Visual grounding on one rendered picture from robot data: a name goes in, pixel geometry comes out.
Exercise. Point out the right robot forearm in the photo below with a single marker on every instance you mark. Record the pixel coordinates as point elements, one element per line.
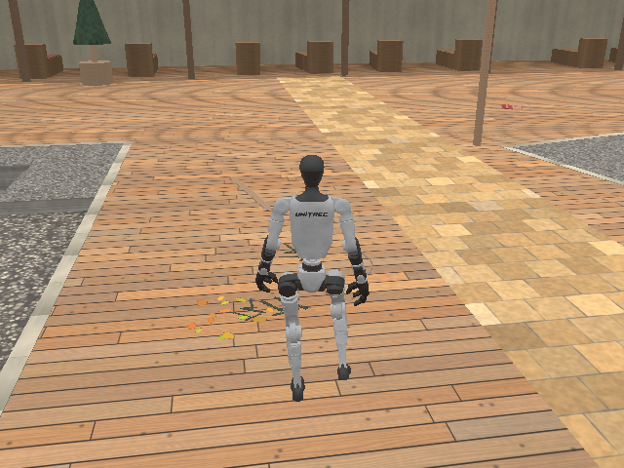
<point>357,264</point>

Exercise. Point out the robot left thigh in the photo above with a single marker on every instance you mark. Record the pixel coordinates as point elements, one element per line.
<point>288,290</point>

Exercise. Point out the robot left upper arm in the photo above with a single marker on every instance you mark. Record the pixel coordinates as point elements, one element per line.
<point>281,207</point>

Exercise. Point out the robot right hand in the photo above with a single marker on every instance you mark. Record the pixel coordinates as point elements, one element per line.
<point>363,291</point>

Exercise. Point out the robot right upper arm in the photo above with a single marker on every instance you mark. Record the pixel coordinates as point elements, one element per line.
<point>342,207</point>

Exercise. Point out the robot left hand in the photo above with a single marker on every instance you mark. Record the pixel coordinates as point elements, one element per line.
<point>266,278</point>

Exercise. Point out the humanoid robot torso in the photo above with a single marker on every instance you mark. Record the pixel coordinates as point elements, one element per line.
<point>311,228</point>

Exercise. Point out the left robot forearm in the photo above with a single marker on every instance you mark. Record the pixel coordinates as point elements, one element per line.
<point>265,260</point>

